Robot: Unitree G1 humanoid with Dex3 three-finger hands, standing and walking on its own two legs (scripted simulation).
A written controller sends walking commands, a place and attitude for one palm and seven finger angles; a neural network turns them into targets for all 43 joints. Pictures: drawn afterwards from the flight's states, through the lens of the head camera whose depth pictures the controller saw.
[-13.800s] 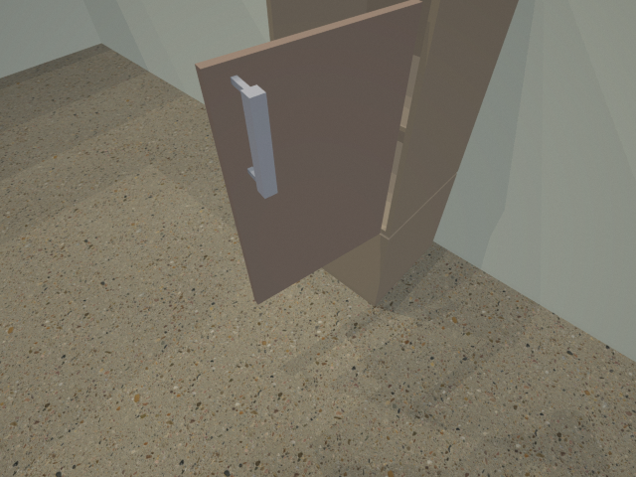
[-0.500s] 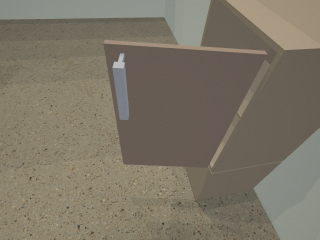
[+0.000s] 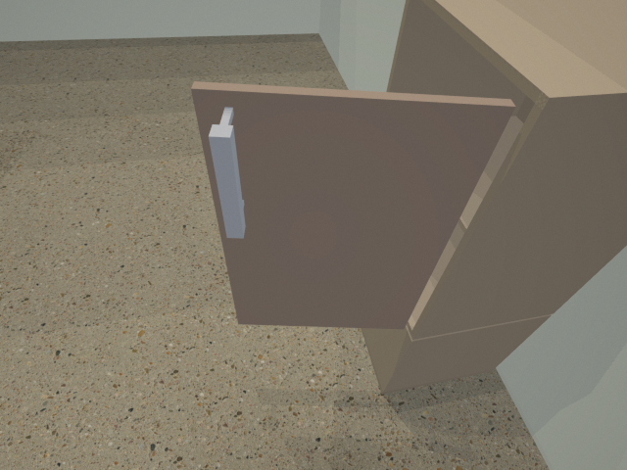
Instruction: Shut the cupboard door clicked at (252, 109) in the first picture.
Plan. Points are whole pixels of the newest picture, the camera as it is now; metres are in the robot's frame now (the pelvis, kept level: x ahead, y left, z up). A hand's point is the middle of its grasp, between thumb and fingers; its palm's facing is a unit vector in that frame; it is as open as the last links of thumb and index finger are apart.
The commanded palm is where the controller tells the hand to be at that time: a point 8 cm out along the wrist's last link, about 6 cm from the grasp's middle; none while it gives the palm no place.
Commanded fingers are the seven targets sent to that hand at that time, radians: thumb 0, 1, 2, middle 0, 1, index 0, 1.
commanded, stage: look again from close up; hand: left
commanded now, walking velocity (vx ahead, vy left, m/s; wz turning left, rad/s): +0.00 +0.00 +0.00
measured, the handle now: (232, 176) +0.45 +0.15 +0.13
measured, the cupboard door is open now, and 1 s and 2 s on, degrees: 78 78 78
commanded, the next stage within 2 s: raise the hand and make a fist in 0.14 s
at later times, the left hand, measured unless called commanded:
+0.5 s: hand (196, 396) +0.20 +0.15 +0.01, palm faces +0.15 -0.99 -0.01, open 6.9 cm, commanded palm +0.11 +0.20 -0.04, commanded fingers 0.00 0.90 0.90 -0.44 -0.56 -0.44 -0.56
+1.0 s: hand (199, 400) +0.19 +0.15 +0.02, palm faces +0.06 -1.00 -0.04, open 4.5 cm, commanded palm +0.15 +0.20 +0.03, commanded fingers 0.00 0.90 0.90 -0.90 -1.06 -0.90 -1.06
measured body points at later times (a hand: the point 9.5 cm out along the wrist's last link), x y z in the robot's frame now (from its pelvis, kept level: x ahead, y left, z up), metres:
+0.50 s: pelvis -0.02 -0.03 -0.04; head -0.02 -0.03 +0.41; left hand +0.18 +0.21 +0.01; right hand +0.11 -0.29 -0.13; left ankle +0.01 +0.05 -0.74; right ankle +0.02 -0.12 -0.74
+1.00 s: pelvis +0.01 -0.06 -0.06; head +0.05 -0.07 +0.39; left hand +0.18 +0.20 +0.03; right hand +0.21 -0.25 -0.13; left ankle +0.01 +0.05 -0.74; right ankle +0.01 -0.12 -0.74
